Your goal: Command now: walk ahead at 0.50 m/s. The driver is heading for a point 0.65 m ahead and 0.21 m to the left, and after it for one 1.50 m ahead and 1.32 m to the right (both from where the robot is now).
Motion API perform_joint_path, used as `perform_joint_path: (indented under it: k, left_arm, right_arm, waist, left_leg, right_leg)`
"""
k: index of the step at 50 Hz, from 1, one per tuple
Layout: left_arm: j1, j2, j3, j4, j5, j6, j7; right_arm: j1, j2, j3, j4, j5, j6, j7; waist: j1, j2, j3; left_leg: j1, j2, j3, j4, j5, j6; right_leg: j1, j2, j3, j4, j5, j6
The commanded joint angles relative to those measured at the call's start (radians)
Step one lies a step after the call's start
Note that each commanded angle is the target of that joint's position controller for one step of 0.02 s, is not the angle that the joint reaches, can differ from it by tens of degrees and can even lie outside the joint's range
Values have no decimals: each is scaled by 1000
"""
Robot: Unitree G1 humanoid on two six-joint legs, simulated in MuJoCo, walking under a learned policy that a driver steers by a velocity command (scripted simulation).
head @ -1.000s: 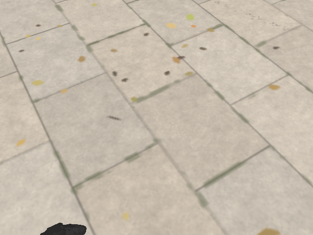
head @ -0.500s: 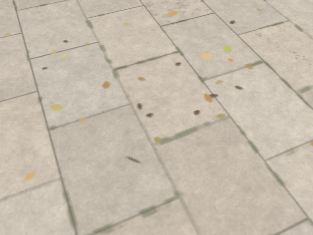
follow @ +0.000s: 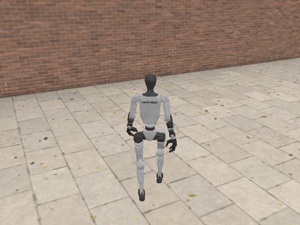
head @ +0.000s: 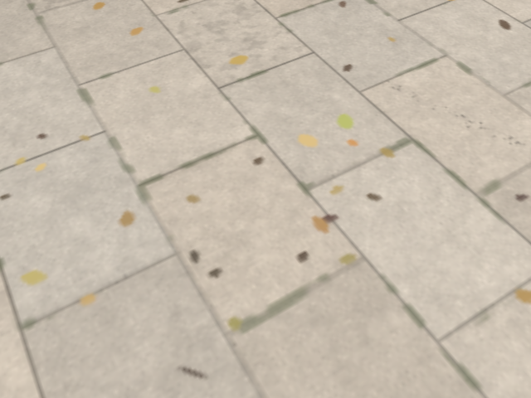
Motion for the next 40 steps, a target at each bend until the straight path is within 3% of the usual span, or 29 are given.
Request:
perform_joint_path:
  k: [1,2,3,4,5,6,7,8,9,11,15,20,24,27,29,30,31,32,33,34,35,37,40]
  left_arm:
    - [39,101,32,-41,1,-26,12]
    - [185,115,43,9,8,-37,19]
    - [373,175,65,57,29,-49,32]
    - [474,292,95,64,47,-48,38]
    - [412,258,91,58,7,-31,32]
    - [297,199,74,38,-4,-29,30]
    - [231,131,57,29,-4,-36,26]
    - [207,99,48,33,-3,-44,29]
    - [204,77,41,46,-7,-52,34]
    - [241,81,41,62,-9,-71,38]
    - [302,97,46,86,-11,-85,41]
    - [353,95,41,106,-10,-83,50]
    - [422,115,45,134,-6,-70,62]
    - [407,145,53,134,-1,-54,71]
    - [388,177,64,123,2,-35,71]
    - [373,186,66,111,-2,-27,65]
    - [364,158,59,78,-6,-28,59]
    - [354,81,51,-3,-19,-39,36]
    - [228,148,58,-33,-9,-54,31]
    - [197,127,51,-47,-22,-69,26]
    - [226,124,51,-30,-23,-74,31]
    - [257,113,50,-23,14,-40,32]
    - [232,97,47,-46,23,1,21]
  right_arm:
    - [4,-168,-34,-20,-6,-2,-12]
    - [-6,-161,-31,-19,-2,3,-10]
    - [-11,-136,-20,-38,5,2,-7]
    - [90,-27,4,-70,45,1,2]
    - [60,-129,-25,-52,21,7,-6]
    - [-9,-140,-34,-68,16,10,-5]
    - [-50,-116,-29,-72,15,8,1]
    - [-60,-98,-30,-67,10,16,4]
    - [-50,-87,-30,-64,-6,31,11]
    - [-49,-64,-30,-63,-11,54,24]
    - [-177,-58,-33,-112,-8,73,36]
    - [-352,-38,-17,-180,-8,68,50]
    - [-448,-42,-9,-229,-14,65,57]
    - [-403,-65,-20,-229,-17,66,53]
    - [-261,-98,-40,-192,-17,63,44]
    - [-127,-127,-58,-152,-23,53,35]
    - [-4,-223,-90,-128,-36,49,21]
    - [-67,-313,-112,-155,-15,62,17]
    - [-59,-303,-107,-158,3,75,13]
    - [-110,-258,-94,-154,7,73,4]
    - [-152,-202,-81,-153,8,66,2]
    - [-205,-160,-64,-164,18,46,-6]
    - [-159,-190,-66,-157,24,20,-2]
  waist:
    - [78,106,9]
    - [141,73,-62]
    - [206,11,-181]
    - [182,-212,-324]
    - [170,-128,-321]
    - [124,-63,-165]
    - [103,-20,-78]
    - [81,-27,-30]
    - [57,-50,-9]
    - [42,-42,-14]
    - [46,-32,21]
    - [77,-30,59]
    - [102,-31,71]
    - [63,-63,28]
    - [2,-76,-58]
    - [-60,-43,-129]
    - [-112,61,-222]
    - [-29,301,-274]
    - [-60,96,-229]
    - [-27,53,-123]
    - [26,-21,-43]
    - [84,-10,-33]
    - [95,23,-37]
  left_leg:
    - [-17,299,-97,135,791,114]
    - [-62,261,-75,310,839,97]
    - [-232,211,-50,561,642,76]
    - [-591,45,21,946,69,24]
    - [-681,26,-112,1073,-186,40]
    - [-715,88,-142,1085,-112,50]
    - [-696,128,-141,1035,-37,49]
    - [-663,151,-136,988,0,47]
    - [-627,167,-137,955,24,37]
    - [-614,165,-123,954,61,25]
    - [-751,184,-102,887,190,6]
    - [-760,161,-29,616,320,0]
    - [-741,132,42,481,280,42]
    - [-635,61,90,448,147,101]
    - [-478,-7,105,418,49,151]
    - [-292,-29,80,329,76,183]
    - [-56,147,-169,270,-18,245]
    - [194,400,-754,130,1,406]
    - [157,399,-733,72,70,387]
    - [49,385,-601,66,141,356]
    - [-85,339,-508,51,276,307]
    - [-208,248,-377,40,412,258]
    - [-255,197,-327,27,493,251]
  right_leg:
    - [121,53,-21,-59,-94,-48]
    - [309,80,-32,-129,-66,-71]
    - [578,-37,96,-144,-108,-113]
    - [876,-349,555,-226,-245,-224]
    - [800,-374,698,-323,-280,-231]
    - [659,-336,527,-337,-305,-199]
    - [530,-290,407,-382,-253,-168]
    - [452,-247,309,-412,-194,-126]
    - [397,-211,230,-430,-129,-96]
    - [383,-197,148,-442,-19,-89]
    - [425,-182,24,-465,77,-84]
    - [473,-162,-94,-457,204,-73]
    - [597,-199,-151,-407,357,-71]
    - [668,-214,-198,-254,733,-62]
    - [671,-219,-209,-5,877,-63]
    - [585,-207,-220,214,760,-44]
    - [361,-168,-221,528,384,-10]
    - [-94,93,-117,898,-462,56]
    - [-210,46,77,906,-400,43]
    - [-227,-4,91,841,-304,35]
    - [-166,-39,89,731,-255,36]
    - [-46,-66,97,618,-239,61]
    - [-36,-61,72,516,-208,96]
Velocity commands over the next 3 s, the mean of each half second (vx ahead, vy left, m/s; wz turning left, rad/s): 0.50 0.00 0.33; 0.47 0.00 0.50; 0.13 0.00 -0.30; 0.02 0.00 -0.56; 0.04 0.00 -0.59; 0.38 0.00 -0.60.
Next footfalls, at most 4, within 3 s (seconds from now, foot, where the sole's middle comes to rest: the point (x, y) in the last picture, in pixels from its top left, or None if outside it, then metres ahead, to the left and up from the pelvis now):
0.06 right None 0.20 -0.10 -0.77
0.60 left None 0.45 0.10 -0.77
1.12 right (224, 289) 0.77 0.10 -0.77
1.62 left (166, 334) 0.65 0.25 -0.77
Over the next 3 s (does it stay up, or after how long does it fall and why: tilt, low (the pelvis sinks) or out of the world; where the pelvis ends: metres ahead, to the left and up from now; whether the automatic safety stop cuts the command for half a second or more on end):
stays up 0.77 0.06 0.00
